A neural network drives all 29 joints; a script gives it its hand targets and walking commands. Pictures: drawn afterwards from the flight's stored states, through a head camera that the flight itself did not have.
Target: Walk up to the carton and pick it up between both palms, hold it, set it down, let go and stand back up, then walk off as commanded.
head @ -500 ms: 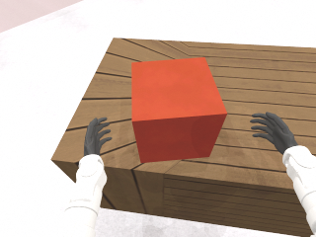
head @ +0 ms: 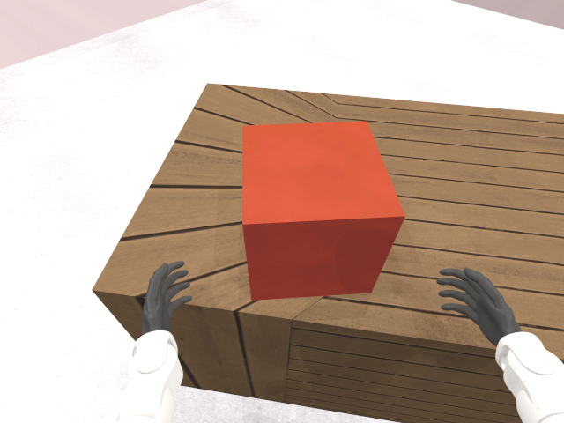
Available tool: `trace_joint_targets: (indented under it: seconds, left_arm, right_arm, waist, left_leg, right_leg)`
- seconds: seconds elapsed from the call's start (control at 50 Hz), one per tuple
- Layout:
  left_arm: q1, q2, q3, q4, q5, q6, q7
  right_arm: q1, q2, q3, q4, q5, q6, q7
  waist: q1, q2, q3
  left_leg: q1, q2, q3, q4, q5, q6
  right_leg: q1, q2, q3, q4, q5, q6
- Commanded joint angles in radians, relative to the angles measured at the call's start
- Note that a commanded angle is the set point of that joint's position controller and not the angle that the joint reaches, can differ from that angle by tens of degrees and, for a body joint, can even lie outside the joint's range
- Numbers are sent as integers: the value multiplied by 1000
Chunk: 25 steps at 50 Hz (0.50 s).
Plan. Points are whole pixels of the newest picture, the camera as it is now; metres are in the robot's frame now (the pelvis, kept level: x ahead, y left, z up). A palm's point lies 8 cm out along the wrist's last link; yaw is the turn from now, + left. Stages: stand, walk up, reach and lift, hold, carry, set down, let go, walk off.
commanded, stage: set down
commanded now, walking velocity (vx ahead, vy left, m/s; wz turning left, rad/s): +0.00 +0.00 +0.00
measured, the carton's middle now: (308, 211) +0.50 +0.00 +0.00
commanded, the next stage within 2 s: let go in 1.40 s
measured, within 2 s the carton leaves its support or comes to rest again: neither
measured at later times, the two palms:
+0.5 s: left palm (148, 346) +0.25 +0.23 -0.03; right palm (483, 352) +0.27 -0.25 -0.03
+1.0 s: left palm (136, 376) +0.22 +0.24 -0.06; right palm (463, 390) +0.23 -0.22 -0.06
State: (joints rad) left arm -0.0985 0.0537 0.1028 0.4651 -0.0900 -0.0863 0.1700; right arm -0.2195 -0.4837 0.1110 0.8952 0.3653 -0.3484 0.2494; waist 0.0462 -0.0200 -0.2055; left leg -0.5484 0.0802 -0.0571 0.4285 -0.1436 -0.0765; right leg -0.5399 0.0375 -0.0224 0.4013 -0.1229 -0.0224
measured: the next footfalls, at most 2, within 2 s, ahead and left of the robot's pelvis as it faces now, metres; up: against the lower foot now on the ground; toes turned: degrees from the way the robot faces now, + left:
none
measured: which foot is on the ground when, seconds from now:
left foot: down 0.00-1.00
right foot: down 0.00-1.00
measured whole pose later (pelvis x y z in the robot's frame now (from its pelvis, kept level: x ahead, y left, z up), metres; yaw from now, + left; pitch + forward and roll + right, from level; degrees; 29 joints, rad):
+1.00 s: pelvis +0.03 +0.01 +0.01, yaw +1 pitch +7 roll -1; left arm 0.11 0.15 0.10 0.52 -0.08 -0.02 0.02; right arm 0.08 -0.27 0.09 0.83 0.27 -0.36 0.04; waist 0.05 -0.03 -0.08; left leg -0.34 0.07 -0.06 0.43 -0.21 -0.07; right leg -0.33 0.03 -0.02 0.40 -0.19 -0.02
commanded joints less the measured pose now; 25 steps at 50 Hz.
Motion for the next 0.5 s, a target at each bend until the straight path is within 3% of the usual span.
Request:
trace_joint_targets:
  seconds: [0.0,0.02,0.04,0.06,0.08,0.1,0.12,0.14,0.16,0.18,0.2,0.22,0.24,0.26,0.28,0.32,0.34,0.36,0.38,0.4,0.44,0.48]
  left_arm:
    - [-81,64,-95,-233,68,-60,2]
    - [-91,74,-96,-207,60,-61,-3]
    - [-109,77,-87,-199,67,-70,1]
    - [-103,81,-93,-202,63,-70,3]
    - [-27,78,-86,-152,73,-59,-13]
    - [-90,94,-90,-260,64,-83,5]
    - [1,73,-103,-230,63,-72,1]
    - [7,76,-104,-176,74,-64,-12]
    - [46,71,-102,-164,76,-64,-20]
    - [37,59,-98,-143,80,-62,-25]
    - [89,51,-103,-123,83,-58,-36]
    - [49,79,-84,-124,88,-58,-44]
    - [91,88,-81,-122,90,-59,-49]
    - [46,87,-77,-137,80,-63,-50]
    - [63,111,-57,-61,90,-52,-66]
    - [42,130,-51,-151,76,-72,-51]
    - [48,128,-57,-155,67,-72,-50]
    - [77,120,-61,-222,62,-94,-34]
    - [90,131,-61,-224,54,-106,-36]
    - [114,125,-65,-203,55,-110,-44]
    - [126,131,-66,-187,68,-112,-58]
    - [161,128,-62,-152,84,-103,-67]
  right_arm:
    - [-108,-141,-114,-211,54,-70,-31]
    - [-99,-135,-120,-201,33,-70,-37]
    - [-116,-117,-102,-211,37,-76,-38]
    - [-104,-136,-116,-178,31,-75,-36]
    - [-37,-90,-97,-164,25,-66,-50]
    - [-91,-134,-113,-219,42,-80,-38]
    - [-18,-125,-111,-209,37,-77,-45]
    - [1,-122,-107,-186,21,-78,-55]
    - [65,-100,-80,-129,25,-70,-55]
    - [57,-85,-63,-143,27,-77,-56]
    - [94,-89,-75,-131,14,-77,-61]
    - [63,-71,-60,-137,13,-72,-71]
    - [111,-72,-64,-137,9,-82,-74]
    - [53,-74,-78,-146,-3,-83,-77]
    - [72,-25,-42,-126,-11,-73,-90]
    - [44,-38,-62,-189,-11,-87,-87]
    - [42,-44,-68,-208,-22,-88,-95]
    - [52,-64,-89,-281,-23,-112,-90]
    - [72,-47,-84,-286,-21,-117,-91]
    - [80,-49,-86,-286,-30,-124,-98]
    - [115,-30,-80,-229,-39,-125,-104]
    - [158,-32,-90,-202,-48,-123,-112]
  waist:
    - [-1,-39,-217]
    - [-10,-42,-205]
    - [4,-54,-208]
    - [-7,-45,-186]
    - [1,-66,-148]
    - [6,-35,-190]
    - [7,-28,-177]
    - [-18,-62,-147]
    - [-11,-40,-116]
    - [-11,-59,-109]
    - [-29,-77,-86]
    - [-17,-63,-91]
    - [-24,-49,-83]
    - [-23,-52,-73]
    - [-10,-69,-18]
    - [15,-38,-70]
    - [-1,-45,-95]
    - [19,-51,-128]
    - [14,-48,-147]
    - [-12,-68,-149]
    - [-37,-38,-120]
    - [-34,-26,-98]
  left_leg:
    - [358,-89,99,-24,55,57]
    - [356,-78,89,-22,32,58]
    - [347,-83,100,-21,31,61]
    - [348,-80,96,-22,4,58]
    - [345,-88,104,-25,1,67]
    - [352,-81,95,-22,18,57]
    - [371,-86,94,-27,54,54]
    - [381,-88,98,-22,33,55]
    - [393,-83,90,-29,41,54]
    - [383,-84,88,-27,47,56]
    - [388,-87,95,-34,65,59]
    - [389,-94,91,-31,62,60]
    - [403,-97,99,-32,99,55]
    - [388,-94,88,-32,78,53]
    - [349,-103,105,-28,19,62]
    - [345,-103,102,-29,51,55]
    - [350,-106,109,-24,50,50]
    - [370,-99,107,-30,117,48]
    - [365,-101,107,-13,127,48]
    - [362,-108,108,-7,138,46]
    - [391,-109,98,-8,171,45]
    - [401,-104,88,-11,172,42]
  right_leg:
    - [417,-9,52,-29,-12,5]
    - [401,-14,50,-36,-52,1]
    - [396,-13,59,-37,-62,3]
    - [371,-18,56,-40,-96,8]
    - [412,-25,69,-50,-70,13]
    - [401,-19,44,-22,-82,8]
    - [419,-19,47,-29,-31,8]
    - [418,-23,52,-37,-44,12]
    - [419,-26,52,-37,-46,3]
    - [436,-25,58,-51,-41,0]
    - [457,-24,52,-45,6,1]
    - [466,-29,59,-48,4,6]
    - [482,-29,52,-45,44,2]
    - [476,-21,43,-46,26,4]
    - [483,-41,70,-60,-12,3]
    - [493,-40,61,-39,10,5]
    - [499,-39,59,-39,15,6]
    - [508,-29,42,-23,87,11]
    - [525,-27,41,-16,111,8]
    - [552,-34,47,-9,182,17]
    - [540,-21,12,3,235,18]
    - [539,-22,12,-9,230,10]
